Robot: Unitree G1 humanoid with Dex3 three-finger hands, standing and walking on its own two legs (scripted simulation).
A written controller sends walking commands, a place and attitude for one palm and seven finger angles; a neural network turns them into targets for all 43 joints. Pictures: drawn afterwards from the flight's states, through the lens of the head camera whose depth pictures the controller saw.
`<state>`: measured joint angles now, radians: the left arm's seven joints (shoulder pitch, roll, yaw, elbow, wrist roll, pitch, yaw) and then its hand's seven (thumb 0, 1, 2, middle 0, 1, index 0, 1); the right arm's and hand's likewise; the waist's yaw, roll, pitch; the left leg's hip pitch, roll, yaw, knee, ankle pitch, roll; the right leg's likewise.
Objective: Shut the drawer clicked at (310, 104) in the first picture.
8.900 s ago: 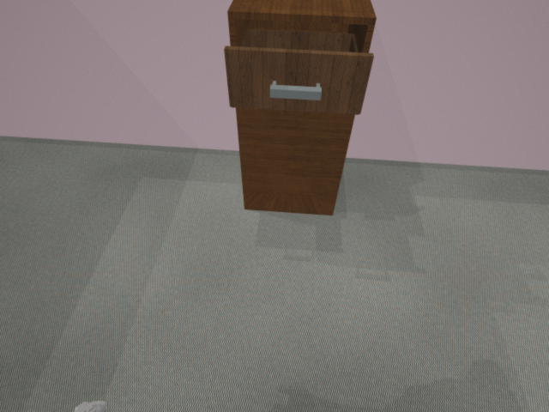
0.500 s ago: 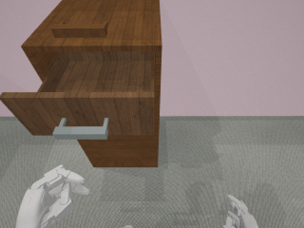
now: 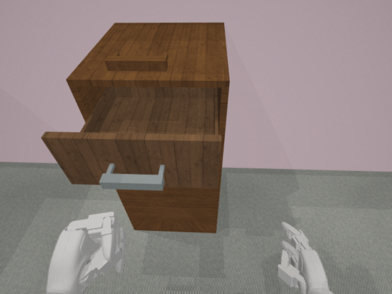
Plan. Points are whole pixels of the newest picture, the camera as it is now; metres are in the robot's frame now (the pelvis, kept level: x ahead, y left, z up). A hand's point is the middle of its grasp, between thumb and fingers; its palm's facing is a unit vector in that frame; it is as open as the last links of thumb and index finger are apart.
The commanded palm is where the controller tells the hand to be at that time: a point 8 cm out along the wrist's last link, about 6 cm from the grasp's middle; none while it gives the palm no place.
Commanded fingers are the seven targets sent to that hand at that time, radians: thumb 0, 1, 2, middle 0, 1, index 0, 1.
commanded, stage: raise the hand and make a fist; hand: left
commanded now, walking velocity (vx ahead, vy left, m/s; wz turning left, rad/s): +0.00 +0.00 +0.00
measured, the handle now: (134, 174) +0.36 +0.18 +0.05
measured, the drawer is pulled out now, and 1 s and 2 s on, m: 0.20 0.20 0.20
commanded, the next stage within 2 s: bring the fist close to the handle in 0.54 s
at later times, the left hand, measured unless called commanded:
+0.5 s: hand (123, 242) +0.17 +0.12 +0.14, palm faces +0.04 -1.00 -0.05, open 3.3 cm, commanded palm +0.13 +0.18 +0.15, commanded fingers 0.00 0.90 0.90 -1.40 -1.60 -1.40 -1.60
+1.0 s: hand (133, 236) +0.19 +0.12 +0.11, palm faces +0.05 -1.00 -0.06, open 3.3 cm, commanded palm +0.16 +0.18 +0.11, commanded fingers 0.00 0.90 0.90 -1.40 -1.60 -1.40 -1.60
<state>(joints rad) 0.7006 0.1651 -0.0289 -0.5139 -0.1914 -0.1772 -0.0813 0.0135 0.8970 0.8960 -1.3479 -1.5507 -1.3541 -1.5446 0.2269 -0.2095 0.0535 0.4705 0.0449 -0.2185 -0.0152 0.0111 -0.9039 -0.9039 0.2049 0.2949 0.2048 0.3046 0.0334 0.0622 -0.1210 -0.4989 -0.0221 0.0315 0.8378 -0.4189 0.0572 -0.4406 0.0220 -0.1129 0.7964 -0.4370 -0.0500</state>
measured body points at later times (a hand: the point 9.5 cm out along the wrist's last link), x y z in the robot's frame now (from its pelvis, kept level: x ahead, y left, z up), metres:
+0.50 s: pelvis +0.00 -0.01 +0.01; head -0.02 -0.03 +0.46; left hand +0.16 +0.18 +0.15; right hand +0.18 -0.23 -0.05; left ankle +0.01 +0.08 -0.70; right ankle -0.01 -0.09 -0.70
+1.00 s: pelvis +0.00 -0.03 +0.01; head +0.00 -0.05 +0.46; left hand +0.18 +0.18 +0.12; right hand +0.18 -0.26 -0.06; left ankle +0.01 +0.08 -0.70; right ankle -0.01 -0.09 -0.70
